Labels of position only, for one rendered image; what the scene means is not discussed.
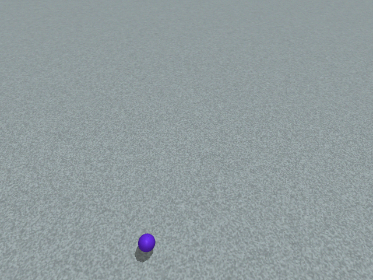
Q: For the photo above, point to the ball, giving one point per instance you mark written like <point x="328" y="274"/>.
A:
<point x="146" y="242"/>

